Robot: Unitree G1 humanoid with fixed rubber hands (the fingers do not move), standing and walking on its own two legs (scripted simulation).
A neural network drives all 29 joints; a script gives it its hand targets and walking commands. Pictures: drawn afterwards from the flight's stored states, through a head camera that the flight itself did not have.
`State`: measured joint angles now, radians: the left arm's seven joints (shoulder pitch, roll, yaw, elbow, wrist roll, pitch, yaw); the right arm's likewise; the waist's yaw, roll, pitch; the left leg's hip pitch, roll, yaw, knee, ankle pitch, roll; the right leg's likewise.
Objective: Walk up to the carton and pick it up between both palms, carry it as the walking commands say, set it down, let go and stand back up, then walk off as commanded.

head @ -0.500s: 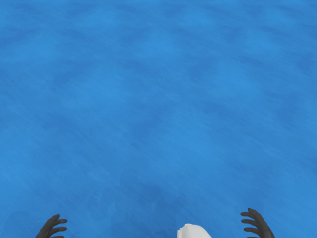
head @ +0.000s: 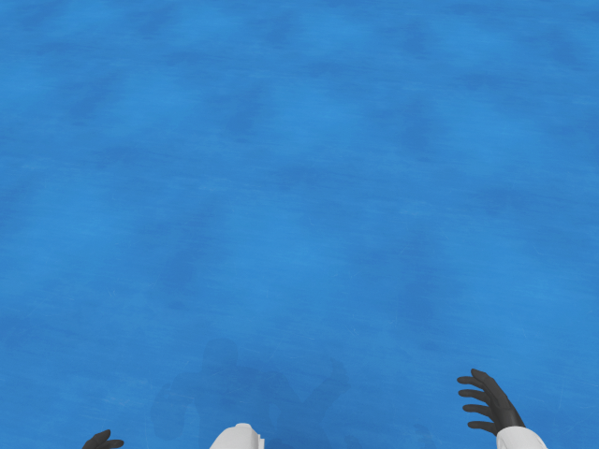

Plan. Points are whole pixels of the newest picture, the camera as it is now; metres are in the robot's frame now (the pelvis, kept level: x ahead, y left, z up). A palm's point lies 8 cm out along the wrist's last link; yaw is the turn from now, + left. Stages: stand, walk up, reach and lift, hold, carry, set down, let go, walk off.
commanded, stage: walk off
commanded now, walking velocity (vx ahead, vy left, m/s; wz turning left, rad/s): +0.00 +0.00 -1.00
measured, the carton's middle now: out of the picture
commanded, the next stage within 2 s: stand in 1.30 s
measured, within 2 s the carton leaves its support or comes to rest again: neither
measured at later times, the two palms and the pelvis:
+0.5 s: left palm (212, 341) +0.28 +0.16 -0.09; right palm out of the picture -0.09 -0.27 -0.11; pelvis -0.01 +0.01 -0.01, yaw -31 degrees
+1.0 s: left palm (246, 338) +0.29 +0.11 -0.11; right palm out of the picture -0.12 -0.28 -0.08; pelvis +0.00 +0.01 -0.01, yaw -58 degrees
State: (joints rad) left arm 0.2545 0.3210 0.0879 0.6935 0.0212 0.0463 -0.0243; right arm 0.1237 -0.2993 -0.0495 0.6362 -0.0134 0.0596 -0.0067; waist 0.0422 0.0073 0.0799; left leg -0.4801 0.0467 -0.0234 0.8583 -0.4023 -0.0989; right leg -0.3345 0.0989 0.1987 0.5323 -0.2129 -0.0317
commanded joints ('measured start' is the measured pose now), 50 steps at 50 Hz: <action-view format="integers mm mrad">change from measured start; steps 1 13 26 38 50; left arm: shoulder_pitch -28 -12 -19 -42 -16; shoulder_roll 193 98 81 187 90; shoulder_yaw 57 32 27 45 34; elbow -68 -41 -64 -44 -54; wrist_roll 0 -14 15 -5 -30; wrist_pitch -10 13 -1 -15 -20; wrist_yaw -5 -46 -15 12 -6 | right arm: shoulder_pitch -4 -2 138 44 116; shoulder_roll -76 -92 -179 -93 -178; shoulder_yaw -21 -19 -66 -30 -53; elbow -69 -58 17 -46 -32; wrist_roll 9 -13 27 -8 -8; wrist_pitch -23 -50 -38 -4 -47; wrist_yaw -10 -29 15 1 -51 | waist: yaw -18 -31 26 -16 -60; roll -186 183 115 -137 52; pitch -137 -47 -190 -116 -180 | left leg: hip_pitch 66 322 212 -95 517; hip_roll -61 249 334 66 220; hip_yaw -9 49 315 35 -245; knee -111 -567 -108 143 -611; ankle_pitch -5 408 577 24 3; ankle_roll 23 180 50 -21 87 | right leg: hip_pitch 105 -258 259 135 -170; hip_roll -218 -118 -115 -248 -31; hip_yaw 343 -175 -276 172 218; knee -141 662 -104 -167 97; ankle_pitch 224 -144 -9 190 -206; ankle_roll -113 142 42 -137 66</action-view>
